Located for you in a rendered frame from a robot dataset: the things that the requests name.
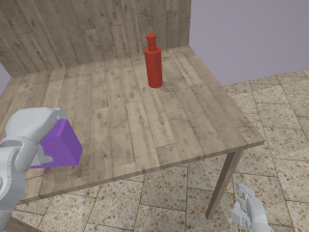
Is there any table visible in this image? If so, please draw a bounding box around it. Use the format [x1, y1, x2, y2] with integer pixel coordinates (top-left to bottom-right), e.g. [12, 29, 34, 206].
[0, 0, 266, 232]

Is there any sponge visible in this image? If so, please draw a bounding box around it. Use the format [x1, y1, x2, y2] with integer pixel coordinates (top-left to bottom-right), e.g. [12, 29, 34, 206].
[4, 119, 83, 169]

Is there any right robot forearm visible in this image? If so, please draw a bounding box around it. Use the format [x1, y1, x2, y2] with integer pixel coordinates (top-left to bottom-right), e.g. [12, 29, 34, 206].
[249, 221, 274, 232]

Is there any robot left hand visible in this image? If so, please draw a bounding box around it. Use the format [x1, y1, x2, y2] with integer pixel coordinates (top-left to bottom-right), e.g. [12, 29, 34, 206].
[5, 107, 68, 166]

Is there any robot right hand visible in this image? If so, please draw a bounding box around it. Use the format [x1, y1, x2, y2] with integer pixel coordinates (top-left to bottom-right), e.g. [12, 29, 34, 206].
[231, 182, 268, 230]

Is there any left robot forearm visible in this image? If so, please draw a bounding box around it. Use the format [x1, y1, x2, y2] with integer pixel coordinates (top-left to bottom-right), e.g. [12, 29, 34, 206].
[0, 135, 38, 232]

